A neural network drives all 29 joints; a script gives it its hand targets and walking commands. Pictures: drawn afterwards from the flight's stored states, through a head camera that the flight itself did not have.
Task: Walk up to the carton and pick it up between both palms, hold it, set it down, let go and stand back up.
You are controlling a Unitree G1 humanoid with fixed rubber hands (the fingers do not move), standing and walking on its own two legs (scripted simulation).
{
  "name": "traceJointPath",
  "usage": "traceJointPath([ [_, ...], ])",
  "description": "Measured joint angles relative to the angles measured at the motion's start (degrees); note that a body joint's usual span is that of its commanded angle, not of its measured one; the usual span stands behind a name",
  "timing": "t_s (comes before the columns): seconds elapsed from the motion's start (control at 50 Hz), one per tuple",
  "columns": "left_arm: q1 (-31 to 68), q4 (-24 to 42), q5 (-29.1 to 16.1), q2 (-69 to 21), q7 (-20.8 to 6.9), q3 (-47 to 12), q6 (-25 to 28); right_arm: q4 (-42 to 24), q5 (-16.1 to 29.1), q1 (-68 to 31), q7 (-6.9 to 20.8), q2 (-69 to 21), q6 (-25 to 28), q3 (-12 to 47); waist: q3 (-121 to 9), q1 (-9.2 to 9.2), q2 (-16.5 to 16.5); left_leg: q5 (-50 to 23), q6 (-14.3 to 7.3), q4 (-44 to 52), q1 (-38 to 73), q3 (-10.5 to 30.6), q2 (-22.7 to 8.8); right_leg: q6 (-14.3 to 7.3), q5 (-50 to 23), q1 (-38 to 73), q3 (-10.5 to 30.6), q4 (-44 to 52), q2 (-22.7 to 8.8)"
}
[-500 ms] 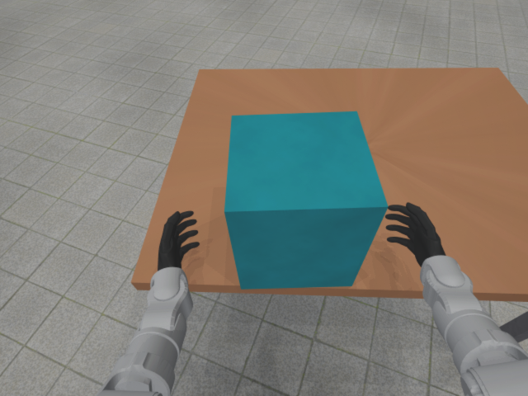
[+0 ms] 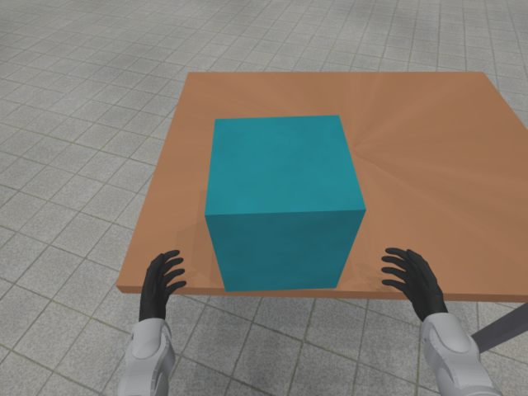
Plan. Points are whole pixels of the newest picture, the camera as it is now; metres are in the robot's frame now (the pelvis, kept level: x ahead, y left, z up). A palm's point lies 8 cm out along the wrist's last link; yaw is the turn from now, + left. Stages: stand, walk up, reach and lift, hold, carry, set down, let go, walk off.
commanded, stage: set down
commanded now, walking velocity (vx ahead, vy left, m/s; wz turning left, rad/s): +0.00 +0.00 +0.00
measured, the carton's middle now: (279, 208) +0.41 +0.00 +0.01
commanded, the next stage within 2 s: let go in 1.80 s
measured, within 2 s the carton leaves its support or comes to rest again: neither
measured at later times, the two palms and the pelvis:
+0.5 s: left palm (147, 337) +0.20 +0.20 -0.02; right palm (436, 336) +0.20 -0.21 -0.01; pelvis +0.00 +0.00 +0.00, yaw +0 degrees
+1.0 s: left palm (143, 344) +0.20 +0.22 -0.04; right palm (428, 337) +0.20 -0.21 -0.02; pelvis +0.02 +0.00 +0.00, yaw +0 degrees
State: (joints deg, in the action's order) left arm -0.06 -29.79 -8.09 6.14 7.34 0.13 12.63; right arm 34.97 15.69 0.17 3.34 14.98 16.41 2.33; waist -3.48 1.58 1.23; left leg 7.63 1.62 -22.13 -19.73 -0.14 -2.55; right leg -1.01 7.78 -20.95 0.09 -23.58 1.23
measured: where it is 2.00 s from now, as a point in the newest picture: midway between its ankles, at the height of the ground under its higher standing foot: outside the picture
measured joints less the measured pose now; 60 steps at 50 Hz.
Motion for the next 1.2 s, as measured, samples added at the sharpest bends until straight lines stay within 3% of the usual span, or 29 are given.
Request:
traceJointPath([
  [0.14,-7.27,7.25,-1.9,2.35,-0.01,-1.69,-1.39,-7.15,0.0,7.77,-0.57,-1.47,-0.29,-0.29,0.0,0.0,0.03,-0.21,0.0,0.72,1.89,0.0,0.02,-0.16,0.08,1.62,0.0,0.15,0.0],
  [0.38,-11.05,12.47,-3.58,3.6,0.01,-3.16,-7.19,-14.99,0.0,13.94,-0.57,-2.51,-5.31,-1.38,0.0,0.0,0.98,-0.46,0.0,1.52,3.58,0.0,0.03,-0.16,0.31,2.93,0.0,0.16,0.0],
  [0.56,-11.23,12.68,-2.41,4.53,-0.11,-3.19,-10.65,-15.43,0.0,14.39,-0.79,-4.51,-7.8,-1.64,0.01,0.01,1.64,-0.45,0.0,2.17,3.76,0.0,0.04,-0.16,0.54,2.98,0.0,0.49,0.0],
  [0.94,-14.99,12.85,0.86,5.39,-3.04,-2.7,-11.06,-15.4,-0.01,16.68,-2.09,-5.17,-7.1,-1.21,0.24,0.01,1.64,-0.04,0.09,3.46,4.21,-0.01,0.04,-0.21,0.56,3.85,0.01,2.6,-0.01],
  [1.2,-15.1,12.76,2.02,6.01,-4.55,-1.99,-12.93,-11.13,-1.82,16.68,-2.22,-5.46,-6.88,-1.19,0.89,0.01,1.64,0.23,0.11,3.1,4.24,-0.01,0.04,-0.21,0.47,4.21,0.01,2.95,-0.02],
])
